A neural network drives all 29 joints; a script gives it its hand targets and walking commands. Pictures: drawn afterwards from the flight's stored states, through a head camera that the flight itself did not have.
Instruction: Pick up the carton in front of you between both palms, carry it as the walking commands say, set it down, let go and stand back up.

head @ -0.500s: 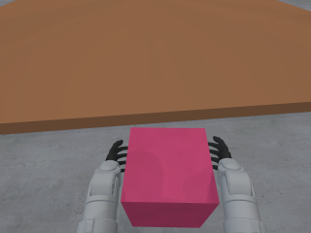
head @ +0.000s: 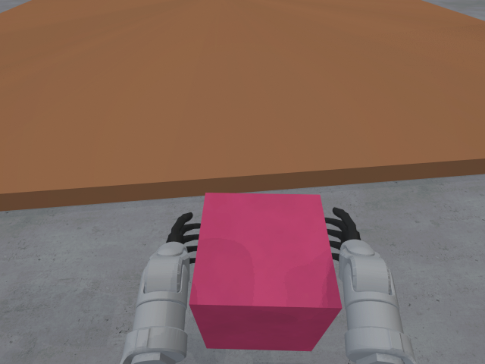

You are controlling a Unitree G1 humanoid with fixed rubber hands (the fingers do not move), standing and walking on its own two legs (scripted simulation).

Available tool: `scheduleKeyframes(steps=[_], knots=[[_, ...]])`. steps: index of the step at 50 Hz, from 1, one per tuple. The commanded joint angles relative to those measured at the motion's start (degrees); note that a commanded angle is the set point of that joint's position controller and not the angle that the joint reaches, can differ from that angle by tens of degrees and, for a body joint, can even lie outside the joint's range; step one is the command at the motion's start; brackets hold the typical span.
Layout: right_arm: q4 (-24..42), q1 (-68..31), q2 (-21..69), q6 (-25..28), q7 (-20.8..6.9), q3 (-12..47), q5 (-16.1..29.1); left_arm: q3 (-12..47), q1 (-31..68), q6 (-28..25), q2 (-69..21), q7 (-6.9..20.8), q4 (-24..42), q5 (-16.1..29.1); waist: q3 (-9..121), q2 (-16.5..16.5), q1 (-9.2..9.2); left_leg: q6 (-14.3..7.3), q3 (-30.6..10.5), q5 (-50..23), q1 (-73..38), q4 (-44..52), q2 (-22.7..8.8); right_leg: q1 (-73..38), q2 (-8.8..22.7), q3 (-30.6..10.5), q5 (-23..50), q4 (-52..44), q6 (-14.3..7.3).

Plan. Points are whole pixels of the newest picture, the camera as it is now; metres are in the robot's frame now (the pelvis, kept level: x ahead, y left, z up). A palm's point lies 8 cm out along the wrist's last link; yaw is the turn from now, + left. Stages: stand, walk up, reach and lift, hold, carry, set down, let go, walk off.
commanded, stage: hold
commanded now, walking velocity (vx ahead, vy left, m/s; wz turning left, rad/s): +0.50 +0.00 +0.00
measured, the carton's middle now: (260, 275) +0.30 +0.00 -0.03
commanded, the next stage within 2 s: carry in 0.02 s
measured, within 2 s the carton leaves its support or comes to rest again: neither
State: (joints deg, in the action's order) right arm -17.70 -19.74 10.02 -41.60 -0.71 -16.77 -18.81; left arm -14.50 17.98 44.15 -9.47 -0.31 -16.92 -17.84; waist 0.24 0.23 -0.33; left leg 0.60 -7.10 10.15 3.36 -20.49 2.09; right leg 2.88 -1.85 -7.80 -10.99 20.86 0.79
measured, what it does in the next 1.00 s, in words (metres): walks ahead: left foot, then right foot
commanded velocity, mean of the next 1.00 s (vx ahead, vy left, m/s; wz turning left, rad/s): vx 0.50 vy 0.00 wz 0.00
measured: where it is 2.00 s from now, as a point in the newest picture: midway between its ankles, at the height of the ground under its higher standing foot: (264, 236)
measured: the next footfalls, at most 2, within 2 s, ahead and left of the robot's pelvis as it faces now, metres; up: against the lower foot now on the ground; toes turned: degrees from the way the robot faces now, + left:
left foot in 0.40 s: +0.14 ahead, +0.09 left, +0.00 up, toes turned +8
right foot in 0.68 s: +0.35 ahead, -0.14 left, +0.00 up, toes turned -11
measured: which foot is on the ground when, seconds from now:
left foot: down 0.00-0.22, up 0.24-0.38, down 0.40-0.68, up 0.70-1.00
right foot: down 0.00-0.42, up 0.44-0.66, down 0.68-1.00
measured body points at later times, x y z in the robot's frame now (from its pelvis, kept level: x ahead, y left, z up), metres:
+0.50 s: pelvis +0.14 -0.01 -0.01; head +0.12 -0.02 +0.44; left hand +0.42 +0.14 +0.07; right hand +0.43 -0.17 +0.07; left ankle +0.10 +0.09 -0.75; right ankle +0.05 -0.12 -0.71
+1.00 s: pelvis +0.44 -0.06 +0.00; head +0.44 -0.07 +0.45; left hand +0.71 +0.10 +0.08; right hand +0.73 -0.20 +0.08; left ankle +0.55 +0.08 -0.71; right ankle +0.31 -0.13 -0.75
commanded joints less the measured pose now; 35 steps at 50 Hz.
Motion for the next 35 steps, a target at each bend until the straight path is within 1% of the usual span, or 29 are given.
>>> scheduleKeyframes(steps=[1, 2, 3, 4, 5, 7, 9, 10, 11, 12, 13, 14, 15, 17, 18, 19, 20, 21, 22, 23, 24, 25, 26, 28, 30, 32, 33, 34, 35], knots=[[-2.11, -25.51, 53.21, 0.04, -14.95, 30.85, 16.22, 30.6, 32.44, -3.02, -52.58, 14.71, 3.64, 16.81, 10.45, -3.02, 0.02, -0.14, 1.42, 4.58, 5.0, -0.39, -6.7, 6.88, 5.85, 2.33, -3.6, 1.43, -0.38], [-2.09, -25.0, 53.22, -0.06, -14.58, 31.05, 16.42, 30.91, 32.89, -3.04, -52.52, 14.45, 4.51, 17.33, 12.0, -2.83, 0.08, -0.6, -1.11, 16.29, 6.71, 1.5, -6.6, 7.8, 4.78, 1.71, -13.55, 1.58, -0.66], [-0.55, -24.61, 53.43, -0.18, -14.15, 32.22, 17.07, 32.58, 33.15, -2.88, -52.86, 14.22, 5.9, 18.41, 11.14, -3.11, -0.01, -1.27, -2.54, 27.67, 10.24, 3.43, -7.12, 10.12, 3.84, 2.81, -22.29, 2.34, -0.68], [1.64, -25.19, 53.52, -0.45, -13.73, 33.51, 17.74, 33.98, 33.73, -2.68, -53.03, 14.0, 7.58, 19.34, 10.47, -3.93, -0.08, -2.01, -3.26, 33.52, 11.08, 4.46, -7.64, 12.77, 3.07, 4.09, -25.83, 4.17, -0.53], [3.53, -25.14, 53.54, -0.92, -13.2, 34.88, 18.46, 35.75, 34.21, -2.17, -53.13, 13.76, 9.53, 20.45, 10.99, -6.26, -0.08, -3.18, -4.88, 32.66, 11.15, 5.27, -9.31, 13.02, 2.22, 6.81, -21.3, 8.32, -0.12], [7.56, -24.13, 52.81, -2.71, -12.18, 38.37, 20.39, 39.06, 33.98, -0.43, -52.67, 13.15, 12.87, 22.9, 14.08, -8.63, 0.13, -4.96, -6.47, 28.87, 8.07, 5.29, -11.87, 15.53, 0.64, 10.96, -13.42, 12.21, 0.25], [12.45, -24.07, 51.29, -5.45, -11.08, 41.73, 22.54, 42.04, 33.91, 2.11, -51.72, 12.61, 16.62, 25.62, 16.01, -7.37, 0.26, -5.57, -3.75, 28.21, 10.23, 2.6, -11.45, 12.18, 0.96, 11.82, -13.29, 6.92, -0.25], [14.73, -24.41, 50.7, -7.22, -10.61, 43.44, 23.91, 43.34, 34.06, 3.76, -51.34, 12.25, 18.29, 26.93, 15.73, -4.58, 0.29, -4.49, -0.15, 27.85, 13.88, -0.6, -9.64, 9.1, 2.74, 9.21, -15.78, 3.2, -0.91], [17.07, -25.1, 49.9, -9.08, -10.22, 45.05, 25.32, 44.1, 33.32, 5.55, -50.45, 11.81, 19.56, 27.8, 14.74, 2.87, 0.77, -2.28, 5.52, 24.95, 19.61, -9.31, -6.4, 5.94, 8.6, 0.07, -22.43, -2.84, -2.81], [18.63, -25.5, 49.34, -11.01, -9.92, 46.36, 26.72, 44.52, 31.98, 7.46, -49.19, 11.28, 20.65, 28.38, 13.29, 13.37, 1.48, 0.12, 11.96, 19.6, 28.53, -21.56, -2.9, 0.61, 16.39, -12.61, -28.4, -9.3, -6.27], [19.74, -26.67, 48.79, -12.95, -9.83, 47.68, 28.26, 44.63, 30.61, 9.39, -47.83, 10.62, 21.26, 28.68, 10.06, 15.52, 1.81, 0.47, 13.21, 19.71, 35.82, -22.36, -3.18, -2.55, 21.02, -19.7, -22.98, -10.97, -9.72], [21.18, -27.62, 49.05, -14.66, -9.83, 49.18, 30.49, 45.03, 30.27, 11.08, -46.7, 9.97, 23.59, 28.98, 9.97, 12.74, 2.07, -0.03, 11.58, 19.76, 35.58, -20.74, -4.76, -2.58, 21.46, -19.05, -14.3, -10.11, -11.28], [22.29, -27.34, 49.44, -16.12, -9.77, 50.26, 32.42, 45.52, 30.16, 12.76, -46.09, 9.41, 26.0, 29.67, 11.76, 9.94, 1.96, -0.14, 12.05, 18.69, 32.97, -17.78, -4.57, -2.9, 20.42, -14.29, -8.06, -8.52, -10.9], [24.52, -24.57, 49.73, -18.57, -9.38, 51.35, 34.7, 47.01, 29.55, 15.56, -46.27, 8.79, 30.5, 31.66, 16.25, 8.82, 1.7, 0.03, 15.87, 12.25, 24.69, -10.13, -1.84, -2.87, 16.2, -4.21, -1.3, -4.75, -8.49], [25.54, -22.03, 50.12, -19.7, -9.1, 51.73, 35.33, 47.64, 28.11, 16.95, -46.59, 8.69, 32.01, 32.45, 17.76, 8.8, 1.13, 0.11, 18.23, 7.7, 18.11, -4.14, -0.55, -0.98, 13.71, 0.91, -0.24, -2.05, -7.13], [26.8, -20.36, 50.14, -20.8, -8.83, 51.49, 35.56, 48.09, 25.88, 18.19, -47.04, 8.69, 33.11, 33.05, 19.38, 7.57, 0.98, 0.01, 18.65, 4.33, 8.42, -0.85, -0.81, 4.17, 11.87, 4.68, -1.59, 1.36, -5.96], [27.51, -18.08, 50.16, -21.98, -8.6, 50.98, 35.46, 48.28, 24.04, 19.37, -47.21, 8.78, 33.85, 33.48, 21.46, 5.18, 0.34, -0.86, 16.03, 3.35, -3.55, 0.97, -3.71, 12.38, 10.45, 7.79, -4.44, 6.33, -4.64], [28.34, -15.67, 49.09, -22.99, -8.23, 50.13, 34.44, 48.39, 23.55, 20.72, -47.55, 9.08, 35.03, 34.05, 22.51, -4.02, -0.78, -4.26, 2.84, 12.41, -13.29, 4.98, -12.86, 23.67, 7.84, 12.99, -7.59, 17.99, -2.39], [28.19, -13.66, 48.27, -23.68, -7.79, 49.26, 32.75, 48.79, 24.63, 22.08, -47.9, 9.57, 36.24, 35.26, 20.4, -15.76, -1.33, -10.13, -14.45, 10.14, -18.58, 6.16, -23.68, 37.57, 4.05, 15.9, -15.15, 27.04, -0.77], [29.72, -13.74, 47.92, -24.39, -7.4, 49.08, 31.93, 49.54, 26.17, 22.95, -48.36, 10.2, 36.85, 36.23, 16.95, -15.78, -1.84, -14.66, -18.35, 3.26, -19.18, 5.64, -26.95, 44.74, 4.66, 12.87, -21.88, 30.01, -1.69], [32.06, -14.39, 48.29, -25.07, -7.12, 49.33, 32.01, 49.6, 25.99, 23.37, -49.22, 10.71, 37.01, 36.75, 14.96, -11.27, -1.99, -15.37, -17.02, -4.07, -18.23, 5.56, -27.23, 47.37, 5.73, 11.74, -23.75, 32.58, -2.09], [33.5, -15.08, 50.82, -25.73, -7.1, 49.91, 33.03, 49.13, 25.18, 23.74, -49.31, 10.87, 37.47, 37.14, 15.32, -6.97, -1.95, -14.34, -13.42, -5.88, -17.91, 6.07, -26.45, 47.47, 6.36, 11.4, -23.19, 31.9, -2.25], [35.61, -15.4, 51.85, -26.07, -7.22, 50.33, 33.82, 49.12, 24.12, 24.03, -49.79, 10.93, 38.5, 37.4, 15.91, -4.6, -1.83, -12.55, -9.06, -3.97, -16.98, 7.03, -25.15, 45.82, 7.06, 11.46, -20.53, 27.55, -2.23], [38.75, -17.3, 51.83, -26.71, -7.55, 51.4, 35.2, 49.21, 23.39, 24.31, -49.74, 10.52, 40.72, 37.09, 16.97, -6.48, -1.22, -8.9, 0.21, -5.97, -11.62, 7.14, -20.64, 36.45, 5.48, 14.85, -11.68, 19.33, -1.27], [39.82, -16.71, 50.02, -27.66, -7.82, 51.64, 36.4, 48.66, 22.07, 24.81, -49.1, 9.61, 41.87, 36.4, 16.68, -9.35, -0.98, -7.2, 6.57, -5.31, -5.59, 6.88, -18.13, 27.47, 3.84, 17.85, -5.94, 13.35, -0.85], [40.0, -15.74, 48.13, -28.64, -8.13, 51.75, 36.87, 47.64, 19.24, 25.53, -47.6, 8.81, 41.67, 35.08, 16.69, -7.86, 0.0, -4.85, 13.03, -2.04, 2.76, 1.38, -14.95, 13.14, 1.72, 21.72, 2.68, 5.83, -0.79], [39.88, -14.7, 46.96, -29.11, -8.28, 51.73, 36.82, 46.97, 18.15, 25.92, -46.64, 8.55, 41.21, 34.44, 18.09, -5.63, 0.25, -3.51, 16.13, -4.47, 8.01, -4.74, -13.13, 3.16, 0.43, 24.03, 1.89, 5.27, -1.23], [39.46, -14.34, 45.54, -29.58, -8.44, 51.38, 36.91, 46.34, 17.16, 26.35, -45.89, 8.36, 40.36, 33.83, 20.56, -2.62, 0.94, -1.8, 19.2, -4.93, 15.41, -13.84, -11.62, -8.02, 3.7, 19.92, -1.6, 5.88, -2.29], [40.67, -16.54, 44.1, -30.38, -8.74, 51.39, 37.29, 45.4, 15.99, 26.6, -44.56, 8.13, 38.99, 32.62, 21.5, 10.89, 2.4, 1.62, 21.21, 4.7, 26.14, -31.41, -6.02, -12.6, 18.09, -5.84, -12.85, -4.56, -7.1]])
